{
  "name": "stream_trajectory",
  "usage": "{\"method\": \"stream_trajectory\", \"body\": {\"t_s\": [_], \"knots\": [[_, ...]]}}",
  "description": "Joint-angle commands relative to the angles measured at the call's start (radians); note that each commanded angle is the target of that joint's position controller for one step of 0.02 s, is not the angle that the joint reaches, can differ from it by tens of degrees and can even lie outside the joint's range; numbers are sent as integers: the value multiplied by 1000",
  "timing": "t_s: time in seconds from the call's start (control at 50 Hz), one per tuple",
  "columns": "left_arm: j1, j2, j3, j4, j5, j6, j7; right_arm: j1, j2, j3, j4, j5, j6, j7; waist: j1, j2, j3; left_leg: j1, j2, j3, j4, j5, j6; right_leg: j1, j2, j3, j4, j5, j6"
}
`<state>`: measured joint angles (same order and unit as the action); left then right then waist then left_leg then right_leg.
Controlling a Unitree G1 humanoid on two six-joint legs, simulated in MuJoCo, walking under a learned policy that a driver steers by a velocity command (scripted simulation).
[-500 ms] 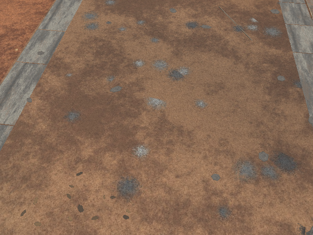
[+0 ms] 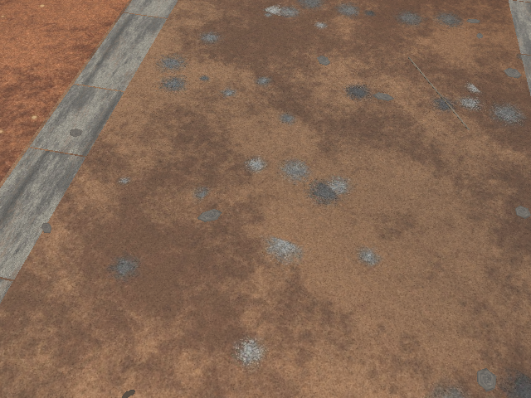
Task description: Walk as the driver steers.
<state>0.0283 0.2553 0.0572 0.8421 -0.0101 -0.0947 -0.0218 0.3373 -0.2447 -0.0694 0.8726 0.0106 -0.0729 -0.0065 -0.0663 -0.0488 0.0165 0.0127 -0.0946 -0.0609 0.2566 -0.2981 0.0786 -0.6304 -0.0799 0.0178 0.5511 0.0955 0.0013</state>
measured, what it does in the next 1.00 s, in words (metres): walks ahead: right foot, then left foot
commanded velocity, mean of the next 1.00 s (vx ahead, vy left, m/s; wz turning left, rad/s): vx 0.50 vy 0.00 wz -0.02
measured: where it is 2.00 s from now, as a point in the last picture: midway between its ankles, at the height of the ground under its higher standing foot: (299, 194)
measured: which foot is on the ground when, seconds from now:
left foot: down 0.00-0.12, up 0.14-0.62, down 0.64-1.00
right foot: up 0.00-0.08, down 0.10-0.66, up 0.68-1.00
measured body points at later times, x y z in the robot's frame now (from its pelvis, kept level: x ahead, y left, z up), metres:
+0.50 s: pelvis +0.28 -0.04 +0.01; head +0.31 -0.05 +0.46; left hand +0.29 +0.23 -0.13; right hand +0.48 -0.29 -0.10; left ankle +0.47 +0.14 -0.69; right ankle +0.21 -0.13 -0.74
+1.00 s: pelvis +0.56 +0.01 +0.01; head +0.58 +0.02 +0.46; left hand +0.73 +0.27 -0.11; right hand +0.58 -0.26 -0.12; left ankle +0.51 +0.11 -0.74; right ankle +0.72 -0.17 -0.67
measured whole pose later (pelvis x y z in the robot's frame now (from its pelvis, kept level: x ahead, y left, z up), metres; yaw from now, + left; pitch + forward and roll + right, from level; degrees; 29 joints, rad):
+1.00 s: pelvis +0.56 +0.01 +0.01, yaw -4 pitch +1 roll +2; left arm 0.14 0.28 0.06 0.87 -0.02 -0.05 -0.01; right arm 0.32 -0.25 -0.06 0.92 -0.01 -0.10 0.00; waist -0.05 -0.05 0.00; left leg -0.03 -0.05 0.12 0.20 -0.20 0.05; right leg -0.71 -0.11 0.07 0.81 0.02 -0.01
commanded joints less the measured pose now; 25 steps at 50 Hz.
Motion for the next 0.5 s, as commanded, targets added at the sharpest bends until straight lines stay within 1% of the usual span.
{"method": "stream_trajectory", "body": {"t_s": [0.02, 0.04, 0.06, 0.08, 0.1, 0.12, 0.14, 0.16, 0.18, 0.2, 0.22, 0.24, 0.28, 0.3, 0.34, 0.38, 0.44, 0.5], "knots": [[-142, 93, 13, -105, -3, -30, -18, 67, -159, -39, -6, 2, 5, -12, -10, 132, 52, 59, 322, -134, 1, 441, 121, -47, 16, -4, -52, -67, -39], [-114, 103, 16, -100, -4, -32, -22, 58, -167, -41, -6, 2, 9, -14, 9, 143, 38, 77, 327, -132, 29, 517, 109, -5, 28, -13, -61, -106, -53], [-62, 122, 24, -88, -2, -34, -22, 39, -178, -43, -9, 2, 12, -15, 40, 159, 3, 82, 319, -121, 84, 674, 97, 82, 56, -35, -63, -146, -70], [47, 149, 39, -58, 0, -34, -18, 16, -183, -42, -14, 2, 16, -15, 102, 160, -64, 65, 286, -92, 202, 841, 80, 241, 91, -67, -80, -138, -96], [216, 191, 56, -13, 9, -32, -12, 0, -163, -31, -25, -4, 18, -12, 176, 134, -183, -42, 233, -55, 405, 809, 51, 503, 45, -23, -49, -93, -139], [371, 269, 74, 10, 26, -31, -6, 91, -85, -8, -40, -15, 9, -7, 175, -45, -352, -374, 110, -12, 773, 434, -10, 898, -191, 322, -37, -139, -263], [415, 236, 66, 39, 8, -22, -12, 149, -46, 8, -19, 4, -9, 1, 164, -258, -443, -622, -6, -49, 1030, -257, -46, 1062, -326, 709, -201, -309, -365], [354, 171, 44, 30, -11, -19, -12, 73, -144, -11, -33, 22, -25, 6, 180, -145, -307, -740, 60, -111, 1115, -248, -29, 978, -290, 663, -245, -471, -312], [274, 138, 34, 9, -5, -14, -7, -26, -159, -13, -63, 33, -33, 8, 166, -66, -178, -768, 115, -70, 1096, -159, -19, 826, -254, 516, -267, -470, -268], [205, 125, 26, -1, 8, -13, -8, -76, -150, -13, -75, 22, -35, 5, 132, 9, -81, -739, 163, -38, 1023, -78, -21, 658, -217, 413, -303, -382, -249], [169, 98, 16, -7, 18, -17, -10, -82, -149, -22, -74, 7, -28, -1, 100, 10, -48, -688, 198, -36, 955, -30, -22, 562, -182, 345, -328, -298, -234], [159, 94, 13, -5, 25, -19, -12, -54, -132, -22, -68, 4, -18, -2, 74, -13, -41, -636, 214, -35, 925, -6, -25, 503, -162, 302, -352, -246, -231], [171, 106, 14, 8, 16, -23, -12, -28, -97, -17, -62, 2, -2, -5, 55, -29, -36, -610, 230, -19, 855, 13, -40, 453, -145, 235, -393, -172, -243], [181, 122, 18, 15, 14, -25, -7, -50, -92, -15, -70, -1, 2, -7, 55, -25, -24, -631, 238, -11, 814, 43, -52, 445, -144, 207, -410, -135, -248], [208, 148, 25, 26, 13, -21, 4, -119, -91, -14, -93, -7, 3, -9, 69, -8, -8, -688, 246, -2, 709, 146, -75, 462, -141, 165, -430, -76, -248], [233, 153, 25, 36, 7, -14, 13, -178, -80, -10, -106, -9, -1, -5, 85, -4, -2, -694, 239, 11, 583, 264, -83, 480, -114, 108, -433, -42, -224], [284, 160, 24, 56, -2, -7, 19, -280, -58, 1, -130, -3, -9, 5, 122, -6, 16, -646, 205, 44, 406, 392, -83, 494, -86, 48, -432, -43, -196], [344, 165, 25, 83, -8, 5, 19, -369, -58, 8, -159, 6, -14, 19, 156, -9, 41, -656, 184, 55, 316, 396, -78, 574, -116, 55, -406, -58, -197]]}}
